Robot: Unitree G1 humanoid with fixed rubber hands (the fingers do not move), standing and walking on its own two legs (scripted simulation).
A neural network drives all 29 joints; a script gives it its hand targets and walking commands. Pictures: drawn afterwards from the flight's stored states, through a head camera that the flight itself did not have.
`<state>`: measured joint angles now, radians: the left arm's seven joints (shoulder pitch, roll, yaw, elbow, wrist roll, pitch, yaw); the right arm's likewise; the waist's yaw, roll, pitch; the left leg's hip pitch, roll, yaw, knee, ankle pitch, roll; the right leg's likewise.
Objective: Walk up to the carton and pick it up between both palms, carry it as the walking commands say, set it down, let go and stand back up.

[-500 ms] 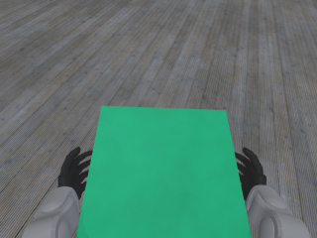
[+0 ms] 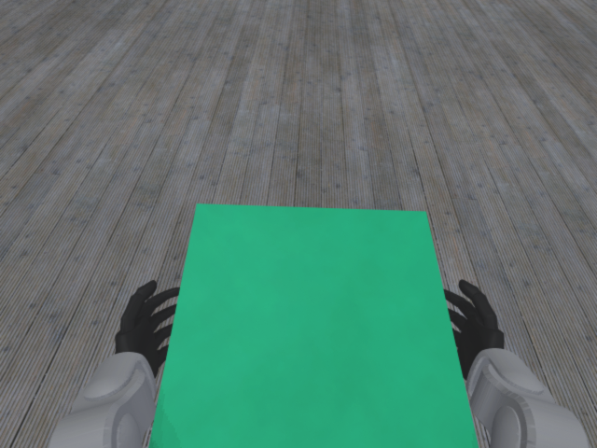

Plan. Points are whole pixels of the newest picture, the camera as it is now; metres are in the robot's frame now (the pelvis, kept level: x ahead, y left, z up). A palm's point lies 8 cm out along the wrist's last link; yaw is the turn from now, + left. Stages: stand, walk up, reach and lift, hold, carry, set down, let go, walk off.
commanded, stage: carry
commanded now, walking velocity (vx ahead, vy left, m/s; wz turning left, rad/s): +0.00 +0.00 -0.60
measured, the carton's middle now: (306, 345) +0.27 +0.01 +0.01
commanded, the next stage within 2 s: none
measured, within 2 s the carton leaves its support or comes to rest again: neither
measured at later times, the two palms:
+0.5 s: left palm (289, 340) +0.25 +0.03 +0.07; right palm out of the picture +0.13 -0.32 +0.06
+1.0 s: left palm (406, 354) +0.23 -0.09 +0.09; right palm out of the picture +0.00 -0.38 +0.07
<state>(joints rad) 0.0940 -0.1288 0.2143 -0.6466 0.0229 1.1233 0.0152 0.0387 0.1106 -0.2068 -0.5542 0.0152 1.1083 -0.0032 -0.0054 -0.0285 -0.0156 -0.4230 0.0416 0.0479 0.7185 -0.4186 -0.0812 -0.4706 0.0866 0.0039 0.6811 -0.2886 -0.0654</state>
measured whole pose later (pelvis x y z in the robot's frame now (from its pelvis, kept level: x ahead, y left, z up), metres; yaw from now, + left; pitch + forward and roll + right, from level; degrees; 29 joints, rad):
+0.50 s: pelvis -0.02 -0.06 +0.00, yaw -19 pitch +2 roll +1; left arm 0.07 -0.13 0.19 -0.53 0.04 1.16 0.02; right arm 0.04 0.04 -0.19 -0.52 -0.02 1.20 -0.01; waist -0.03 0.04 -0.01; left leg -0.48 0.12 0.08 1.04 -0.62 -0.12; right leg -0.45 0.03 -0.06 0.74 -0.34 -0.08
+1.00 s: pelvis -0.06 -0.11 -0.02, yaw -37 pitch +1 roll +0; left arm 0.04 -0.03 0.18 -0.56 -0.02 1.17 0.00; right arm 0.09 0.11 -0.16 -0.61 -0.06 1.17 -0.03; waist 0.02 0.04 -0.07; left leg -0.33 0.24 0.22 0.84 -0.48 -0.09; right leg -0.44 -0.01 -0.06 0.79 -0.37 -0.01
